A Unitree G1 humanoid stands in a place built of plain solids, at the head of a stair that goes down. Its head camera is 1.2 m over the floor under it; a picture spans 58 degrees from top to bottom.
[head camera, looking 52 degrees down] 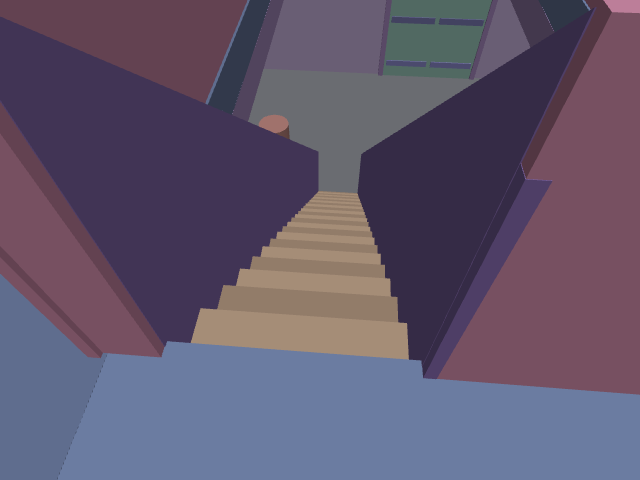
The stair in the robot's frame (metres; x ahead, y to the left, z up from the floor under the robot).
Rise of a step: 0.20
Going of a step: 0.22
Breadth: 0.83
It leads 5 degrees to the right of straight ahead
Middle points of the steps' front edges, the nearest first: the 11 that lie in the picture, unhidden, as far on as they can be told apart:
0.53 0.08 0.00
0.75 0.06 -0.20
0.97 0.04 -0.40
1.19 0.03 -0.60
1.42 0.01 -0.80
1.64 -0.01 -1.00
1.86 -0.03 -1.20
2.08 -0.04 -1.40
2.31 -0.06 -1.60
2.53 -0.08 -1.80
2.75 -0.10 -2.00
